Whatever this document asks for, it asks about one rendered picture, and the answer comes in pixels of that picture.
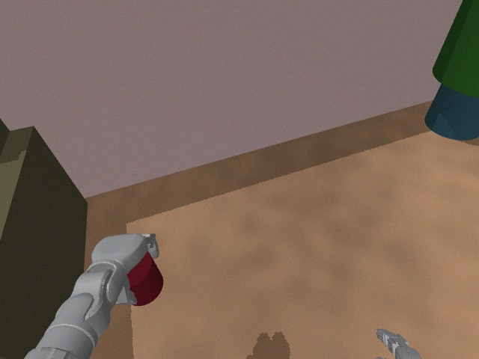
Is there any potted plant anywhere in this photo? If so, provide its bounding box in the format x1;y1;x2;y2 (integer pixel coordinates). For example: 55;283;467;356
424;0;479;141

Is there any mug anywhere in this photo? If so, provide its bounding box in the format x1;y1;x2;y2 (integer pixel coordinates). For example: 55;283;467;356
127;252;163;306

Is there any left robot arm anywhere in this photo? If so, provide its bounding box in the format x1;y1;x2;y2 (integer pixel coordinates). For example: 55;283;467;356
24;259;127;359

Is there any right robot hand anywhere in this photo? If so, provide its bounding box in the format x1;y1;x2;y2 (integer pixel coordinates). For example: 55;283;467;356
376;328;421;359

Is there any armchair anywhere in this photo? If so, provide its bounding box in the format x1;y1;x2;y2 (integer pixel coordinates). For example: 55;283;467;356
0;119;88;359

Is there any left robot hand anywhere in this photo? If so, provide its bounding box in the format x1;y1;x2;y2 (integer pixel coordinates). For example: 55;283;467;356
91;233;159;305

